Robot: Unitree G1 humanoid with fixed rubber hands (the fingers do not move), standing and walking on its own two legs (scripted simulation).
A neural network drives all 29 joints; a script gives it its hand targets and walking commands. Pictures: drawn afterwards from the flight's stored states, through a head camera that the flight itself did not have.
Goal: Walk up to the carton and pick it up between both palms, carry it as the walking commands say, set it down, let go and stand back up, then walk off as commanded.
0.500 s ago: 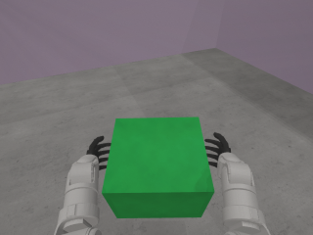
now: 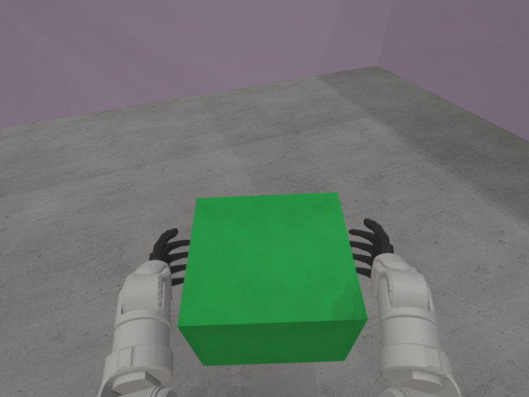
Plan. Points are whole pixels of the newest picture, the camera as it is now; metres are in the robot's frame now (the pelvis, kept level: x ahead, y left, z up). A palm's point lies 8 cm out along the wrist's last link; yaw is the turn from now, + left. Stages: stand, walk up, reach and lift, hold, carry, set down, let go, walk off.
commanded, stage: reach and lift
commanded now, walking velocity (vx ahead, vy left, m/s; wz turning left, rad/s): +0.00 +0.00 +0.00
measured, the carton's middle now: (270, 279) +0.34 +0.00 -0.04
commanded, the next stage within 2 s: hold in 0.72 s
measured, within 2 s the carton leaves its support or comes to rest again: neither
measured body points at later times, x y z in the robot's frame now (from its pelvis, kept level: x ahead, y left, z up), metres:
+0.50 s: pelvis +0.00 +0.00 +0.00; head -0.06 +0.00 +0.45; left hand +0.30 +0.19 +0.04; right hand +0.29 -0.17 +0.05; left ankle +0.02 +0.13 -0.74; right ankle +0.01 -0.12 -0.74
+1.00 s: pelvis +0.00 +0.00 +0.00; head -0.07 +0.00 +0.45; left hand +0.29 +0.18 +0.05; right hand +0.29 -0.17 +0.05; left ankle +0.02 +0.13 -0.74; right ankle +0.01 -0.12 -0.74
